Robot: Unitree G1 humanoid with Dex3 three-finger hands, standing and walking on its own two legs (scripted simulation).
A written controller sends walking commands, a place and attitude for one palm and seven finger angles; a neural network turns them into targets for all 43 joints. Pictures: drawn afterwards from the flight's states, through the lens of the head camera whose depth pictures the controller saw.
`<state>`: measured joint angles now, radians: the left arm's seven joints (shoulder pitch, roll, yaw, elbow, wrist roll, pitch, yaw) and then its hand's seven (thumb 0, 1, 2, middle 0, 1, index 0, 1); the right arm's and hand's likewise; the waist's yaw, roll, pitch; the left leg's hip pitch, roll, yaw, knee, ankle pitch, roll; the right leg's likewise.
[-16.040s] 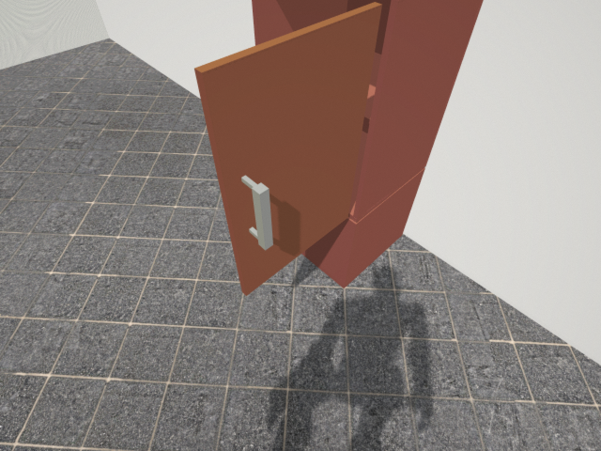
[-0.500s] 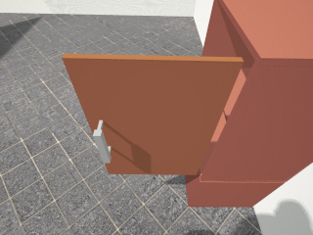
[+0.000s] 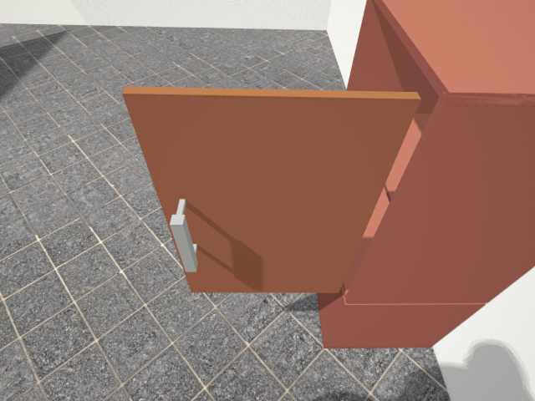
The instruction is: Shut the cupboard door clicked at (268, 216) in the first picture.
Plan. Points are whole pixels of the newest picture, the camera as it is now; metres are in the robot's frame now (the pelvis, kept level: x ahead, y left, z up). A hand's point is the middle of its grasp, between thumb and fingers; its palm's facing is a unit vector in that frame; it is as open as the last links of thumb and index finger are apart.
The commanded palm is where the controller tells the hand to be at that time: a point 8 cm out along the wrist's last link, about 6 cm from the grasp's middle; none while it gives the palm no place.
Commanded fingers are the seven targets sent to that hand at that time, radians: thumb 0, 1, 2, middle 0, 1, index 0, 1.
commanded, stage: come to a stop and stand still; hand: left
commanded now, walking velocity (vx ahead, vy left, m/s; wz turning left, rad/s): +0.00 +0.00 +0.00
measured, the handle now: (187, 237) +0.41 +0.18 -0.05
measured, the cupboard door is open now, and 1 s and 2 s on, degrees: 90 90 90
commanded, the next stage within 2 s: look again from close up in 1.06 s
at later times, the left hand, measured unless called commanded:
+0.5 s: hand out of the picture +0.00 +0.16 -0.18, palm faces +0.01 -0.98 -0.20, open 7.4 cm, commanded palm none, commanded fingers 0.00 0.90 0.90 -0.20 -0.30 -0.20 -0.30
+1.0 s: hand out of the picture +0.01 +0.14 -0.18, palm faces +0.01 -0.98 -0.19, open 7.4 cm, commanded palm none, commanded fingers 0.00 0.90 0.90 -0.20 -0.30 -0.20 -0.30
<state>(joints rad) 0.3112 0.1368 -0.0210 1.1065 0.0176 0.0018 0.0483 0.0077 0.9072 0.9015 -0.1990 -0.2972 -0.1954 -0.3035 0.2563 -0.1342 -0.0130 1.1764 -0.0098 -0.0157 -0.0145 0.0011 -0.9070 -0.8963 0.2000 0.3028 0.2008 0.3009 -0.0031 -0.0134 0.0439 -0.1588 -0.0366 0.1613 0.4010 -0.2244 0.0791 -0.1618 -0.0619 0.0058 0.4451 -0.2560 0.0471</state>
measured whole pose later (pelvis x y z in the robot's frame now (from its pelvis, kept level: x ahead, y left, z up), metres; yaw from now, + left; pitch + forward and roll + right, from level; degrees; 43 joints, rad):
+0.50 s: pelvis +0.00 -0.01 +0.00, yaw +1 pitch -1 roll +0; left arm 0.31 0.14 -0.03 1.09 0.02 -0.01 0.04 0.01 0.91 0.90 -0.20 -0.30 -0.20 -0.30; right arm 0.28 -0.17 0.01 1.08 -0.02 -0.02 -0.01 0.00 -0.91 -0.90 0.20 0.30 0.20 0.30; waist 0.00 0.01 0.03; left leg -0.19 -0.03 0.15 0.46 -0.25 0.07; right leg -0.19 -0.05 -0.01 0.49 -0.29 0.03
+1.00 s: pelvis +0.02 -0.03 +0.00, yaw +0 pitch -1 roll +0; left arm 0.28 0.14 -0.02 1.11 0.02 -0.01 0.04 0.01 0.91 0.90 -0.20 -0.30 -0.20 -0.30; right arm 0.26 -0.15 0.01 1.14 -0.01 -0.02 -0.02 0.00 -0.91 -0.90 0.20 0.30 0.20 0.30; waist 0.00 0.00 0.05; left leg -0.15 0.00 0.14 0.43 -0.26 0.03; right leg -0.14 -0.02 -0.02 0.45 -0.29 0.01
